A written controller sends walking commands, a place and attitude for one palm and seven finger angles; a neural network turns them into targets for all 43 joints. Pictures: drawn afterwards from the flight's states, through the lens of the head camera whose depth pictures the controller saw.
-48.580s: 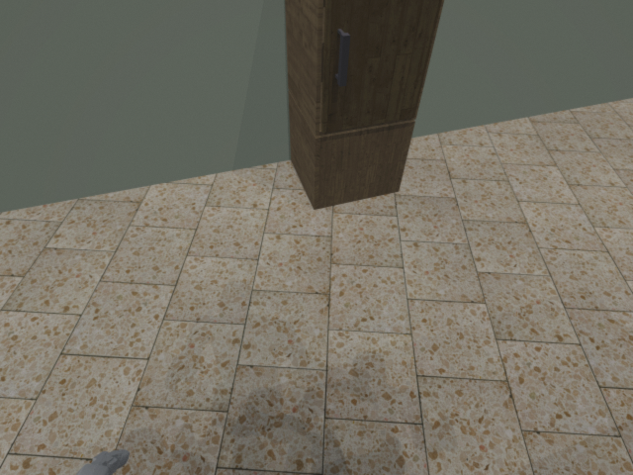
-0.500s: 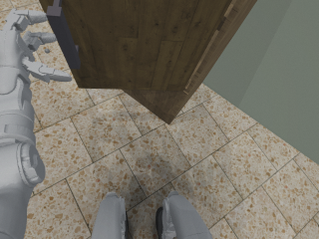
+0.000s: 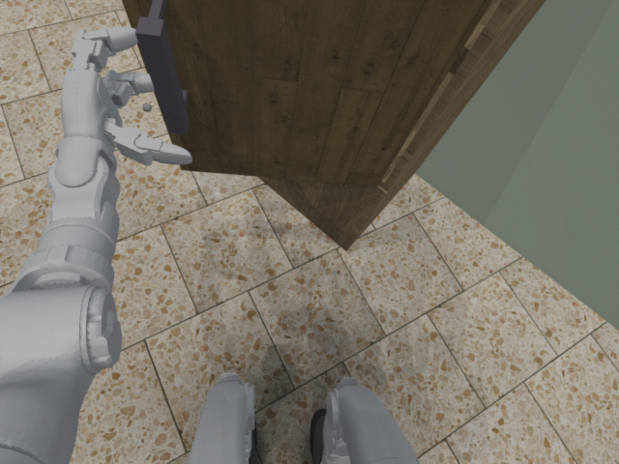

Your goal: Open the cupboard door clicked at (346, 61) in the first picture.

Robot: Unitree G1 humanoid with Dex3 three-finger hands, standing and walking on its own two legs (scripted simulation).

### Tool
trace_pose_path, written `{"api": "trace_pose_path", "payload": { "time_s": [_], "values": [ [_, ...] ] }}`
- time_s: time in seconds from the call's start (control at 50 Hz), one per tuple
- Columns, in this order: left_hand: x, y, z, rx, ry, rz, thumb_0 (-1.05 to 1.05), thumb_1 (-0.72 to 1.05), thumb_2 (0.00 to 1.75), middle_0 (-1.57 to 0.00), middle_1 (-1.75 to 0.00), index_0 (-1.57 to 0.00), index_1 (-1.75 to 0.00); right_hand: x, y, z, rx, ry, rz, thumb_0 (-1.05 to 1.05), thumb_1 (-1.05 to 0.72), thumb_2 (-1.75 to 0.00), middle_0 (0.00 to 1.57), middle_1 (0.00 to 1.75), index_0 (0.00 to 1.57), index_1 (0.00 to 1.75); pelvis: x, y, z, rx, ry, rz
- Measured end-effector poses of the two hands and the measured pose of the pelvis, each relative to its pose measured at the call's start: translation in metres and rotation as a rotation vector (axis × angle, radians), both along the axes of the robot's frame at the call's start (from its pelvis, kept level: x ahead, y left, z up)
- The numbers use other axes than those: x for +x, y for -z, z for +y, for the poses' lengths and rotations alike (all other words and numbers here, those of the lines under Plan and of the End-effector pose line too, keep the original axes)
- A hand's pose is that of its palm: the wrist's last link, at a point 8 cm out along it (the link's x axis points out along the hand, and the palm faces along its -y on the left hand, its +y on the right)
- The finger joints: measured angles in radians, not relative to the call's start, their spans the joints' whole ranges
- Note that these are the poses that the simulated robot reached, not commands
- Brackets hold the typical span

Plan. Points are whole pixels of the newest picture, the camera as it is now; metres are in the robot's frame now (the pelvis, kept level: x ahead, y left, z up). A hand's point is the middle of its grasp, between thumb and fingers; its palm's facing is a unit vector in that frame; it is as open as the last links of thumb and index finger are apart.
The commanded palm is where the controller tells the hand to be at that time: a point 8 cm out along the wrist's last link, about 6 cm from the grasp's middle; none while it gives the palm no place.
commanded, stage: slide the fingers in behind the handle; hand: left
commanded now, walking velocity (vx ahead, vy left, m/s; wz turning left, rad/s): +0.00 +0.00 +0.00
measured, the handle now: (170, 70) +0.58 +0.16 +0.05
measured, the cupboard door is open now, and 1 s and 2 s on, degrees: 40 39 51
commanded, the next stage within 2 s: close the thumb around the handle in 0.66 s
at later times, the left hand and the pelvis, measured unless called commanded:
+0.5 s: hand (189, 106) +0.53 +0.14 +0.05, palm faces +0.01 -1.00 -0.03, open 14.3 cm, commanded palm +0.51 +0.15 +0.05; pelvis +0.00 -0.01 +0.00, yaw -1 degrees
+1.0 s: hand (187, 108) +0.53 +0.14 +0.05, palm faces +0.00 -1.00 -0.02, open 12.7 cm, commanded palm +0.51 +0.16 +0.05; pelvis +0.01 -0.01 +0.01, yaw -1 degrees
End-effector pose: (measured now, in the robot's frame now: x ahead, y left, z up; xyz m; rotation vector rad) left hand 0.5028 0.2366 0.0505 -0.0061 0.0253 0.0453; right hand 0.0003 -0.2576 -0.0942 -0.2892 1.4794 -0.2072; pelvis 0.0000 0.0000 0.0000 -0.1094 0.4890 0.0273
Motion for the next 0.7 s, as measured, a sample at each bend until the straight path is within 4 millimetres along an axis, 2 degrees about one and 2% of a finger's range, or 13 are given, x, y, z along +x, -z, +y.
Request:
{"api": "trace_pose_path", "payload": {
  "time_s": [0.1, 0.18, 0.2, 0.26, 0.34, 0.54, 0.7],
  "values": [
    [-0.004, -0.001, -0.008, 0.010, 0.002, 0.000, -0.01, -0.50, 0.30, -0.30, -1.20, 0.00, -1.14, 0.005, 0.001, 0.000, 0.009, -0.008, -0.009, 0.00, -0.90, -0.90, 0.20, 0.30, 0.20, 0.30, 0.000, -0.001, -0.001, 0.002, -0.006, -0.007],
    [-0.002, -0.004, -0.041, 0.062, 0.129, -0.010, -0.01, -0.50, 0.30, -0.29, -1.20, -0.07, -1.15, 0.008, 0.001, -0.001, 0.011, -0.007, -0.026, 0.00, -0.90, -0.90, 0.20, 0.30, 0.20, 0.30, 0.001, -0.002, -0.001, 0.003, -0.007, -0.012],
    [-0.001, -0.004, -0.043, 0.047, 0.106, -0.008, -0.01, -0.50, 0.30, -0.27, -1.20, -0.10, -1.15, 0.009, 0.002, -0.001, 0.010, -0.004, -0.033, 0.00, -0.90, -0.90, 0.20, 0.30, 0.20, 0.30, 0.000, -0.002, -0.001, 0.004, -0.006, -0.013],
    [0.004, -0.003, -0.043, -0.001, 0.053, 0.008, -0.01, -0.50, 0.30, -0.25, -1.20, -0.17, -1.17, 0.010, 0.002, -0.003, 0.007, 0.004, -0.058, 0.00, -0.90, -0.90, 0.20, 0.30, 0.20, 0.30, 0.000, -0.001, -0.002, 0.010, 0.005, -0.013],
    [0.007, -0.003, -0.047, 0.025, 0.034, 0.006, -0.01, -0.50, 0.30, -0.24, -1.20, -0.23, -1.18, 0.006, 0.004, -0.003, 0.020, 0.018, -0.073, 0.00, -0.90, -0.90, 0.20, 0.30, 0.20, 0.30, 0.000, 0.000, -0.003, 0.018, 0.018, -0.011],
    [0.006, -0.003, -0.047, 0.035, 0.034, -0.009, -0.01, -0.50, 0.30, -0.27, -1.20, -0.22, -1.20, -0.013, 0.008, -0.002, 0.047, 0.062, -0.013, 0.00, -0.90, -0.90, 0.20, 0.30, 0.20, 0.30, 0.002, 0.000, -0.009, 0.031, 0.033, -0.010],
    [0.007, -0.003, -0.046, 0.023, 0.041, -0.003, -0.01, -0.50, 0.30, -0.27, -1.20, -0.25, -1.20, -0.012, 0.002, -0.010, 0.027, 0.069, -0.012, 0.00, -0.90, -0.90, 0.20, 0.30, 0.20, 0.30, 0.005, -0.003, -0.013, 0.034, 0.034, -0.011]
  ]
}}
